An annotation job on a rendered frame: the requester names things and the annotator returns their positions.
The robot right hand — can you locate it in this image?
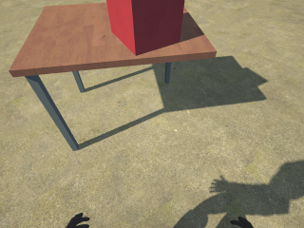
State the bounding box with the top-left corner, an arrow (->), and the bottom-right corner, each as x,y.
230,217 -> 254,228

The table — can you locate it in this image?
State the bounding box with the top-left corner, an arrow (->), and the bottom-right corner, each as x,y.
9,2 -> 217,151

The robot left hand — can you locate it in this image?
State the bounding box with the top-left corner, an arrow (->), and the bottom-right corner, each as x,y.
66,213 -> 90,228

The carton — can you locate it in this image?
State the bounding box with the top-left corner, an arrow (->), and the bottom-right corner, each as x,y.
106,0 -> 185,56

